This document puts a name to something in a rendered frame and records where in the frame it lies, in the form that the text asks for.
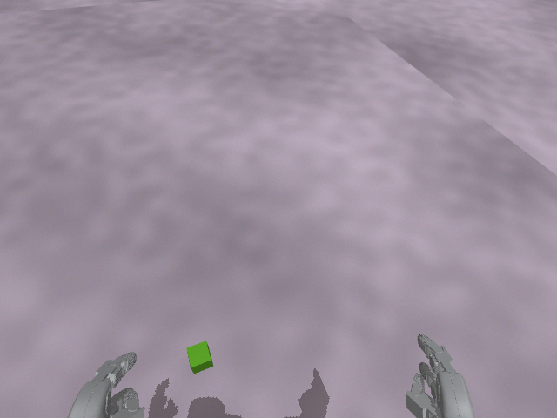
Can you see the left robot hand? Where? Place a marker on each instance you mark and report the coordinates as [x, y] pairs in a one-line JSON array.
[[94, 399]]

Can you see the cube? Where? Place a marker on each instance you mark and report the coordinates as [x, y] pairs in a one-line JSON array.
[[199, 357]]

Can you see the right robot hand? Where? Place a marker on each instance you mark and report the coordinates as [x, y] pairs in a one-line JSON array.
[[451, 398]]

